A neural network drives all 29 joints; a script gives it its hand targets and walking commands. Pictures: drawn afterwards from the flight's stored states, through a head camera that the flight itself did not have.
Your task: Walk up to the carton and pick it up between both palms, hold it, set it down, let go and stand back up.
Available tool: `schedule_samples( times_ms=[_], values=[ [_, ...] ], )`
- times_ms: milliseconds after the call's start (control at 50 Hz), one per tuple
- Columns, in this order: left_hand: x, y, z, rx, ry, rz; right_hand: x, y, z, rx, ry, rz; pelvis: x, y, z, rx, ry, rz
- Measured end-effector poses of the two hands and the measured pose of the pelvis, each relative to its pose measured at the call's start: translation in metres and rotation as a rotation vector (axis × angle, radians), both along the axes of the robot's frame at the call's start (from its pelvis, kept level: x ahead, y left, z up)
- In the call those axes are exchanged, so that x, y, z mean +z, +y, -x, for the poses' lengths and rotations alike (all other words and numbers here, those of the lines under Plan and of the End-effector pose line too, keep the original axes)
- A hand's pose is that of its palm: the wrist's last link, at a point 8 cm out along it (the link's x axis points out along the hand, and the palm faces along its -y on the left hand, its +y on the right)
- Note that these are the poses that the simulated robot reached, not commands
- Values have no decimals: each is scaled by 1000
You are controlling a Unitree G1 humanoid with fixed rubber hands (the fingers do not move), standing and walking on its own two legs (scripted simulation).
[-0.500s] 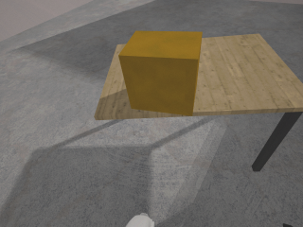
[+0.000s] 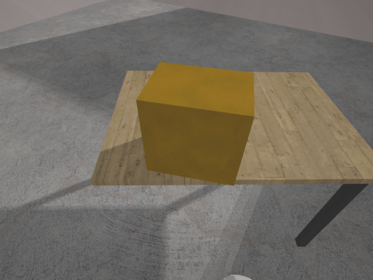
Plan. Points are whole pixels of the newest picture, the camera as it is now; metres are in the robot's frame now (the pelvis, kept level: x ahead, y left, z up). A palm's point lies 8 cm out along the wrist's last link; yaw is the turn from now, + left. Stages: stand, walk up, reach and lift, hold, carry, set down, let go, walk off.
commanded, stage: walk up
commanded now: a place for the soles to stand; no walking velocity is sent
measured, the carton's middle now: (197, 124) +0.55 +0.01 +0.03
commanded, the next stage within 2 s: none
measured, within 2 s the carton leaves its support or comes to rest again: neither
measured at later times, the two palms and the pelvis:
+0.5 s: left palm out of the picture +0.14 +0.28 -0.06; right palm out of the picture +0.17 -0.36 -0.11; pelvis +0.08 -0.04 +0.00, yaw -1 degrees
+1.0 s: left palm (69, 268) +0.19 +0.30 -0.11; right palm (346, 269) +0.20 -0.33 -0.09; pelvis +0.11 -0.02 -0.01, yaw +0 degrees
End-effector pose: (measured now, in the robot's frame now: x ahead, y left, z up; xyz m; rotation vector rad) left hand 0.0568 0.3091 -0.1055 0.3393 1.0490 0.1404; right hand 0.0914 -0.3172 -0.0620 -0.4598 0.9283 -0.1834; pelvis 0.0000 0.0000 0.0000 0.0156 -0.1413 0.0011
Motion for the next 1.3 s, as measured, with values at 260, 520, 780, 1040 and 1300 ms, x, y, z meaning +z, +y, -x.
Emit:
schedule_samples(
  times_ms=[260,520,780,1040,1300],
  values=[
    [9,-33,-29,28,142,-69,-28,-39,-51,-12,60,-63,-2,-43,-54,-19,60,-25],
    [40,-28,-89,-8,53,-143,-45,-39,-77,-16,112,-100,2,-42,-83,-24,85,-16],
    [5,-15,-138,2,-24,-55,-32,-19,-94,-16,107,-36,-11,-20,-106,-1,80,-4],
    [-1,-9,-134,22,26,-50,-28,-13,-114,-1,90,-31,-9,-17,-114,5,94,7],
    [-2,-6,-123,31,34,-49,-26,-10,-112,2,71,-32,-9,-14,-107,5,84,10]
  ],
)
